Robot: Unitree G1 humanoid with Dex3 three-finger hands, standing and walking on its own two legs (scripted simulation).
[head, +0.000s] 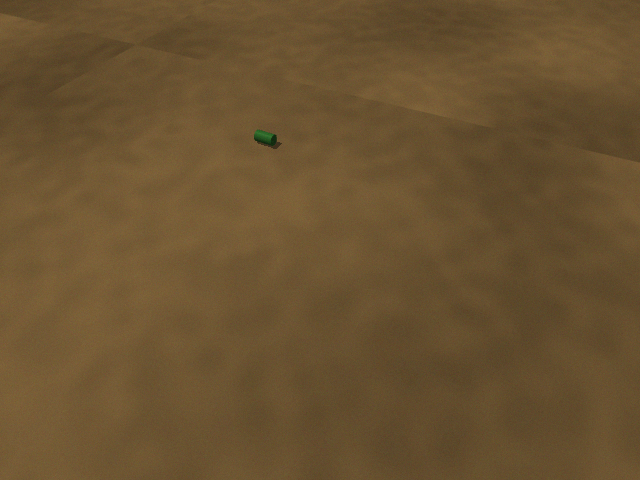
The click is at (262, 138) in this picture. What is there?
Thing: lying can
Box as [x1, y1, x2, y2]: [254, 130, 276, 145]
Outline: 255,131 255,140 271,145 275,143 276,136 274,134 261,130
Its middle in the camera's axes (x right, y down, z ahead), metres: -0.30 -0.53 +2.07
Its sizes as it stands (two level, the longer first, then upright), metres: 0.104 0.061 0.061
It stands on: the floor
